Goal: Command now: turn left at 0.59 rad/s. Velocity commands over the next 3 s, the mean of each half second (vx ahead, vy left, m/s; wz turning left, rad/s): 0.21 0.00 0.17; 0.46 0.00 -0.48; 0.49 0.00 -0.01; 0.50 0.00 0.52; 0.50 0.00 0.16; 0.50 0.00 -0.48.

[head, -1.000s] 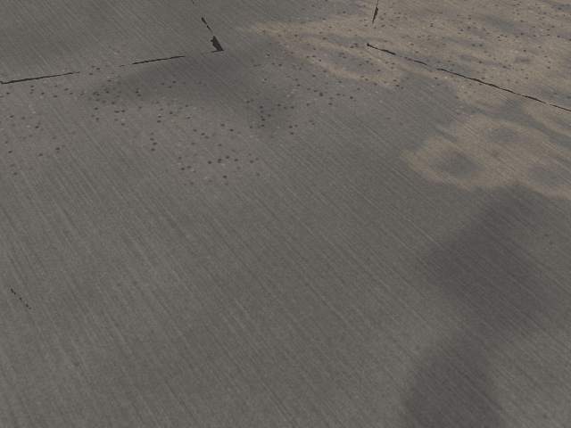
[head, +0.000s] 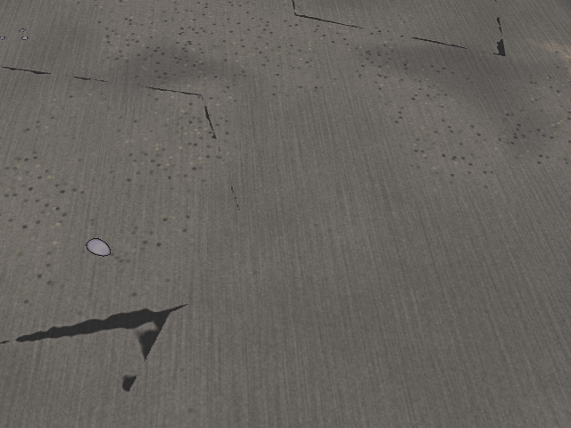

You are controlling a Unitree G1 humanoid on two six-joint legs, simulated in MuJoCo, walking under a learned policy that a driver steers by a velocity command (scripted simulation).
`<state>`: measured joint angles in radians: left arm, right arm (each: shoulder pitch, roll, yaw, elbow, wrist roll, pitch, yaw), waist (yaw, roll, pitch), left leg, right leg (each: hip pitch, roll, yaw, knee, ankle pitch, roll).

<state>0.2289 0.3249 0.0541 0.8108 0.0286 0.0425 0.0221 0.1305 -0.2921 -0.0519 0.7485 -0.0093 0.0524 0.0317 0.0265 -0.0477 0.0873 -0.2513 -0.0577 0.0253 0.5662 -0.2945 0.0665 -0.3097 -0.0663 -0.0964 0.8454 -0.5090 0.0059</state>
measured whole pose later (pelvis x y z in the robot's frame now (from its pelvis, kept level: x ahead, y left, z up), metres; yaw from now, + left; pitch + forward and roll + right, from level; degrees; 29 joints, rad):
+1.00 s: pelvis +0.35 -0.09 +0.01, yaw -15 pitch +2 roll +0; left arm 0.45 0.26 0.05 0.87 0.00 -0.05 0.00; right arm 0.05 -0.28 0.00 0.73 -0.04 -0.03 0.04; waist 0.06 0.04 0.05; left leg -0.68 0.05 -0.02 0.70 -0.03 -0.03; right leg 0.03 0.14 0.19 0.25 -0.30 -0.13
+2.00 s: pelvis +0.87 -0.22 +0.01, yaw +5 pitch +2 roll -1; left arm 0.43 0.25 0.04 0.88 0.02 -0.08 0.01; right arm 0.05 -0.27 -0.05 0.72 -0.04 0.01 0.09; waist 0.07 0.04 0.04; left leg -0.63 0.05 0.05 0.74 -0.08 0.05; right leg 0.05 0.00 -0.22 0.24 -0.32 -0.01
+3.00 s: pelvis +1.42 -0.16 +0.02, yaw -10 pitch +2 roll +0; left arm 0.39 0.27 0.07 0.87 0.00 -0.04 -0.01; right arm 0.10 -0.26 -0.01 0.74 -0.04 -0.03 0.02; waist 0.05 0.03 0.04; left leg -0.67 0.11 -0.06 0.81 -0.10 -0.06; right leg -0.08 0.16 0.11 0.30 -0.23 -0.13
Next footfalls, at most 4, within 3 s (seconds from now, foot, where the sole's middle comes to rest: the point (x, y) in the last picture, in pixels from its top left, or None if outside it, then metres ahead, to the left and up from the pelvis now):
0.62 right None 0.25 -0.13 -0.76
1.12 left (317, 350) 0.63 -0.07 -0.76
1.60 right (413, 295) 0.80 -0.32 -0.76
2.10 left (329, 210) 1.07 -0.11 -0.76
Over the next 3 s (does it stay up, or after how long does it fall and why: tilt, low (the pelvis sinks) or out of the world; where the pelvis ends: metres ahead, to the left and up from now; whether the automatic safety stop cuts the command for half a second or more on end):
stays up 1.42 -0.16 0.02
